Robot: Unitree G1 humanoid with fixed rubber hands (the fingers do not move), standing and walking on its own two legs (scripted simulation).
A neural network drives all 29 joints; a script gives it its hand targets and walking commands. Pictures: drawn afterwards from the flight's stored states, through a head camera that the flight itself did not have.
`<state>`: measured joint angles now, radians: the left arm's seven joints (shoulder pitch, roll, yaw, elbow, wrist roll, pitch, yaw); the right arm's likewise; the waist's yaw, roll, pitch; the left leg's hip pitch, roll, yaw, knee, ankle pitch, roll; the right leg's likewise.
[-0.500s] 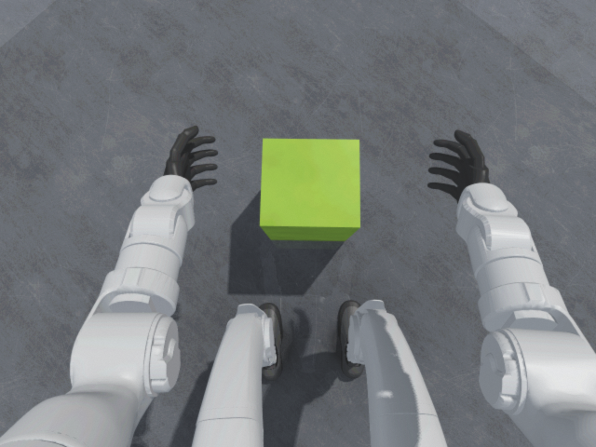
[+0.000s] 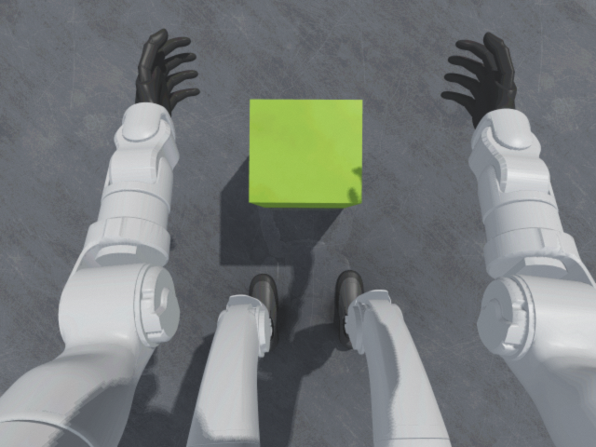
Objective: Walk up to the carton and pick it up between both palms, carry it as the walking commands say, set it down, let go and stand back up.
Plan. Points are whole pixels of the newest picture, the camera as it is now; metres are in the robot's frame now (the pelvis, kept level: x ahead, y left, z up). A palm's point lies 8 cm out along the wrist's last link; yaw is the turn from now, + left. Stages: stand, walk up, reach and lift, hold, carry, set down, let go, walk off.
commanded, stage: reach and lift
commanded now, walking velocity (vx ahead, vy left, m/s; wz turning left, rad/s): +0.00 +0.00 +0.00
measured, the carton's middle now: (304, 162) +0.49 +0.00 -0.51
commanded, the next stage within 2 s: none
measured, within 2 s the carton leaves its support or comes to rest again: neither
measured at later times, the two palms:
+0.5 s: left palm (192, 135) +0.50 +0.19 -0.27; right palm (434, 139) +0.48 -0.21 -0.27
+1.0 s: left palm (216, 154) +0.49 +0.18 -0.41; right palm (406, 157) +0.47 -0.21 -0.41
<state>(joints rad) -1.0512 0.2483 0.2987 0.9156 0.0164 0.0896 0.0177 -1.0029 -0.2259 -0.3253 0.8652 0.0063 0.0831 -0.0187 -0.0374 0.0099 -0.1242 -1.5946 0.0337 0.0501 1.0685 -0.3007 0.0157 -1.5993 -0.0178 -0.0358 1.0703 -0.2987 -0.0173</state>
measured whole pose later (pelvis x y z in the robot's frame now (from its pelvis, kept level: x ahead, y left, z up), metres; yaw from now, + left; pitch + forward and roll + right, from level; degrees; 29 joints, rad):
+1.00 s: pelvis -0.05 +0.01 -0.25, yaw +0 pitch +41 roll +0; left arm -1.39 0.38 0.06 1.14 -0.23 0.06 0.12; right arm -1.34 -0.36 -0.13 1.12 0.25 0.04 -0.12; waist -0.04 0.00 0.22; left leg -2.25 0.05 0.04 2.08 -0.53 0.04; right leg -2.25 -0.05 -0.03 2.07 -0.53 -0.02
